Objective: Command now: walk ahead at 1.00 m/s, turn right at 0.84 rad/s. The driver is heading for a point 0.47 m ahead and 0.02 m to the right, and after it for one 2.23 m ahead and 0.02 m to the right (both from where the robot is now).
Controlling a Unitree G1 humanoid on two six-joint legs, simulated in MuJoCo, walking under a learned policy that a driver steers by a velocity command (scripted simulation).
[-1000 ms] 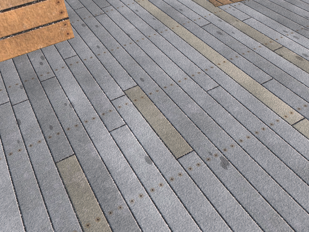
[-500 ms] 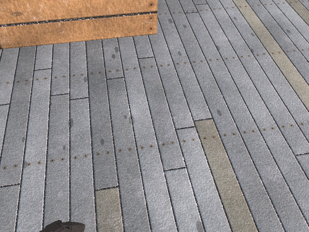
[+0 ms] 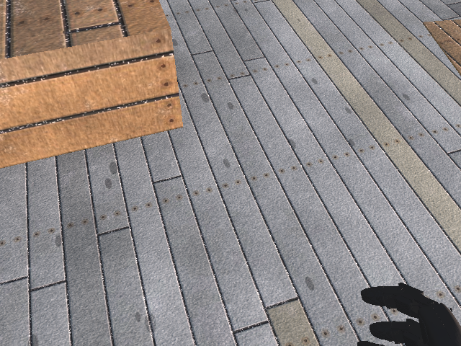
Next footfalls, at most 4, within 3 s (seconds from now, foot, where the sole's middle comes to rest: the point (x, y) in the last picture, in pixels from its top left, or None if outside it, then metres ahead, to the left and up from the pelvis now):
0.12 left None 0.32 0.17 -0.78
0.48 right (322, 312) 0.61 -0.16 -0.78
0.88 left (240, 268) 0.72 0.10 -0.78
1.34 right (313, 280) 0.70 -0.13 -0.78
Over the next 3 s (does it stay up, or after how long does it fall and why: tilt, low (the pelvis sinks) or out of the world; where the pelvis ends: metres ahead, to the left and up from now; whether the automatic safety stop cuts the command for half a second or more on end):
stays up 1.12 0.09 -0.05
